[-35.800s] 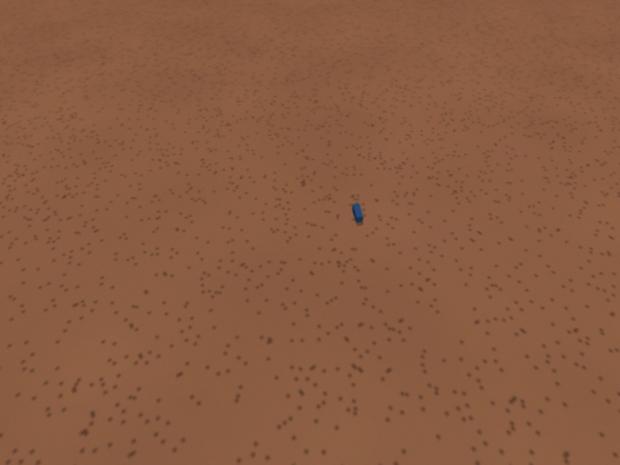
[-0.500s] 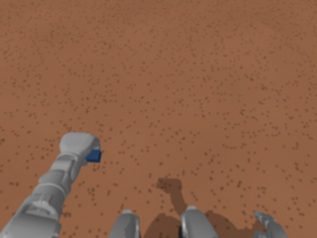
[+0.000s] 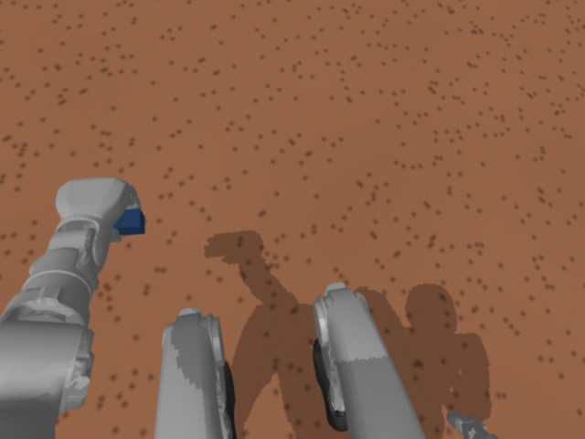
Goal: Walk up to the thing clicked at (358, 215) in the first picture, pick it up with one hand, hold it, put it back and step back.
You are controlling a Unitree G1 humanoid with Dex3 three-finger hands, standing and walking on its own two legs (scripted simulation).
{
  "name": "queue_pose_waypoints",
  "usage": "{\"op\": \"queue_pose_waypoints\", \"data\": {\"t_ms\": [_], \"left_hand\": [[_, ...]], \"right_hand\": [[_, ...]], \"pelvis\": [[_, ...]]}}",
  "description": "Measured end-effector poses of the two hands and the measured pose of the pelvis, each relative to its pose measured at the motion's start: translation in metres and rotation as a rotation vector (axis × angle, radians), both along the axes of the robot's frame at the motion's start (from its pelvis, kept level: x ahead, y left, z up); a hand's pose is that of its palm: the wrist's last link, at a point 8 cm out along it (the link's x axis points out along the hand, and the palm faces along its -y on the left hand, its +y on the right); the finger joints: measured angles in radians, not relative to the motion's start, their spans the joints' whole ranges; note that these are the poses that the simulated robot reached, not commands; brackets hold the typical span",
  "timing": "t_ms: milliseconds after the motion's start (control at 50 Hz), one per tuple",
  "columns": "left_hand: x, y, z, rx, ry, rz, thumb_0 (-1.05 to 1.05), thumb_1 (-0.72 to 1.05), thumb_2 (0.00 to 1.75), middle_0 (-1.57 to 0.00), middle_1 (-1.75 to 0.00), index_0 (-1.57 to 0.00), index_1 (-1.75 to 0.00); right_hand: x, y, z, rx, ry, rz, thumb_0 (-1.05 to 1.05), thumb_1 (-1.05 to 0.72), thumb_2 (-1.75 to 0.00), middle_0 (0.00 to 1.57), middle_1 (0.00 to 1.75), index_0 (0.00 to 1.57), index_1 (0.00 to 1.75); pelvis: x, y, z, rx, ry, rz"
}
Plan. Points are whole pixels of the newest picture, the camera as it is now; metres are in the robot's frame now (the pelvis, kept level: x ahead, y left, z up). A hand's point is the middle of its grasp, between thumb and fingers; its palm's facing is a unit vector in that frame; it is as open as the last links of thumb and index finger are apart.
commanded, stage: crouch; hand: left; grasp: from above
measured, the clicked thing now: (114, 223) +0.46 +0.23 -0.18
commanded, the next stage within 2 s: lower in 1.06 s
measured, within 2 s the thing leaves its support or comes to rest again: neither
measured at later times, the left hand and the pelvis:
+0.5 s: hand (128, 226) +0.48 +0.23 -0.26, palm faces -0.46 +0.01 -0.89, open 6.3 cm; pelvis +0.00 -0.01 -0.10, yaw -2 degrees
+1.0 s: hand (135, 229) +0.49 +0.24 -0.32, palm faces -0.46 +0.01 -0.89, open 6.2 cm; pelvis -0.01 -0.01 -0.16, yaw -4 degrees
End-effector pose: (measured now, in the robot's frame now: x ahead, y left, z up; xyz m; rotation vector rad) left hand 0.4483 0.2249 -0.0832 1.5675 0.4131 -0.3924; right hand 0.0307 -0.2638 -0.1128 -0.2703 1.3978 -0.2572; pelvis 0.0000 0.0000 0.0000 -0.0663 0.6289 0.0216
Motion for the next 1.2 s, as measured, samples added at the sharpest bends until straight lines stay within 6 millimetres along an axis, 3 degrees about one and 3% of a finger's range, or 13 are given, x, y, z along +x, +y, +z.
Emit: {"op": "queue_pose_waypoints", "data": {"t_ms": [140, 260, 420, 800, 1000, 1200], "left_hand": [[0.008, 0.005, -0.056, -0.021, -0.033, -0.017, 0.01, 0.55, 0.06, -1.02, -0.16, -1.05, -0.11], [0.018, 0.009, -0.086, -0.008, -0.050, -0.002, 0.01, 0.54, 0.09, -1.02, -0.16, -1.05, -0.11], [0.033, 0.007, -0.107, -0.012, -0.049, 0.026, 0.00, 0.54, 0.10, -1.02, -0.16, -1.04, -0.12], [0.036, 0.009, -0.160, -0.024, -0.028, 0.002, 0.01, 0.57, 0.04, -1.02, -0.16, -1.05, -0.11], [0.046, 0.010, -0.174, -0.017, -0.039, 0.014, 0.01, 0.58, 0.01, -1.03, -0.14, -1.06, -0.09], [0.049, 0.013, -0.187, -0.018, -0.023, 0.023, 0.01, 0.57, 0.00, -1.05, -0.11, -1.08, -0.07]], "right_hand": [[0.018, -0.009, -0.037, -0.007, 0.003, 0.080, 0.00, -0.90, -0.90, 0.20, 0.30, 0.21, 0.30], [0.028, -0.017, -0.059, -0.009, 0.009, 0.120, 0.00, -0.91, -0.90, 0.20, 0.30, 0.21, 0.30], [0.022, -0.021, -0.079, -0.002, 0.027, 0.118, 0.00, -0.91, -0.90, 0.20, 0.30, 0.21, 0.30], [-0.026, -0.013, -0.118, 0.007, 0.115, 0.095, 0.00, -0.92, -0.90, 0.20, 0.30, 0.21, 0.30], [-0.028, -0.008, -0.134, 0.021, 0.118, 0.113, 0.00, -0.92, -0.90, 0.20, 0.30, 0.21, 0.30], [-0.024, -0.010, -0.137, 0.021, 0.125, 0.134, 0.00, -0.92, -0.90, 0.20, 0.30, 0.21, 0.30]], "pelvis": [[0.000, -0.005, -0.042, -0.014, 0.027, 0.004], [0.000, -0.006, -0.066, -0.020, 0.036, 0.000], [0.000, -0.008, -0.088, -0.024, 0.026, -0.011], [-0.011, -0.006, -0.141, -0.043, -0.023, -0.024], [-0.010, -0.006, -0.157, -0.052, -0.032, -0.029], [-0.007, -0.007, -0.163, -0.060, -0.035, -0.034]]}}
